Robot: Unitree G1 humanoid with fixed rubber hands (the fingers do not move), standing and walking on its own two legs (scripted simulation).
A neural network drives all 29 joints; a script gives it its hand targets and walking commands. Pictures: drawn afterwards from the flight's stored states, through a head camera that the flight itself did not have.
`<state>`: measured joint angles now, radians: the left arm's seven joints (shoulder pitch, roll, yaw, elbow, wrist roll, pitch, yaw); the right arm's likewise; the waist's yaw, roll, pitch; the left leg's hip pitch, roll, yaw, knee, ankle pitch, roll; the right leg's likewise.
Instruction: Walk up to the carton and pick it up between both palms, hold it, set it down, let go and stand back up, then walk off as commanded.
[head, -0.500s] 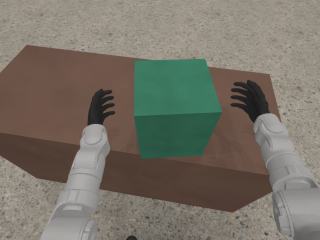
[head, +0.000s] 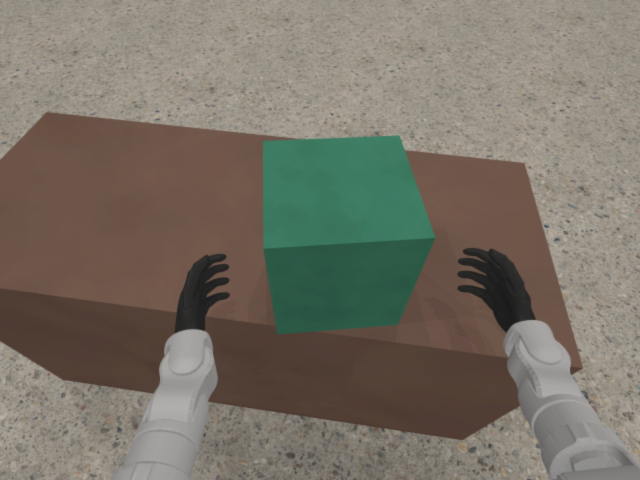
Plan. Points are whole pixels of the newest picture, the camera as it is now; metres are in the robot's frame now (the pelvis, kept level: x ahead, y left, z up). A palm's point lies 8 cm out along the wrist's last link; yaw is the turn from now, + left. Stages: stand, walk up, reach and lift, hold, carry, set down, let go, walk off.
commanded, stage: set down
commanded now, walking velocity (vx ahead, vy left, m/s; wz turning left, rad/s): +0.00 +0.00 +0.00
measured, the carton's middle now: (335, 239) +0.46 +0.02 -0.03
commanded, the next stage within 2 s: let go in 1.90 s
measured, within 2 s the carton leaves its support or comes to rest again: neither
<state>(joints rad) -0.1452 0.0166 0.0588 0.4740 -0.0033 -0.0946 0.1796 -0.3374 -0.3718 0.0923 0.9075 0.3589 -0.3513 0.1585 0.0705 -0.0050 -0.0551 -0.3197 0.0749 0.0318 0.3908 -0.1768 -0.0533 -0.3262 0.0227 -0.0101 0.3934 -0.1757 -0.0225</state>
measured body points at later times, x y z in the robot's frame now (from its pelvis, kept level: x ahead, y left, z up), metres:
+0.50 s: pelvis -0.01 +0.00 -0.01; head +0.00 +0.01 +0.44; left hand +0.25 +0.19 -0.02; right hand +0.27 -0.24 -0.02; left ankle +0.01 +0.15 -0.74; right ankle +0.01 -0.11 -0.74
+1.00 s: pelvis +0.02 +0.01 +0.00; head +0.03 +0.02 +0.45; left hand +0.22 +0.20 -0.06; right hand +0.23 -0.22 -0.06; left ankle +0.01 +0.15 -0.74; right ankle +0.01 -0.11 -0.74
